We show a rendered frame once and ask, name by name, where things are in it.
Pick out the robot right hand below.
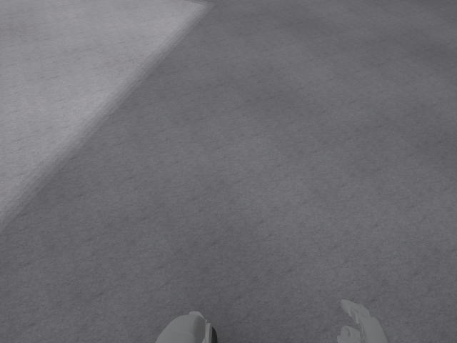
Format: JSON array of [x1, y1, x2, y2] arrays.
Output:
[[337, 299, 390, 343]]

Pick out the robot left thigh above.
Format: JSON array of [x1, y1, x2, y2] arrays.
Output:
[[155, 314, 212, 343]]

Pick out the left robot shin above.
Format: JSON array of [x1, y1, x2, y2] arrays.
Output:
[[189, 312, 205, 319]]

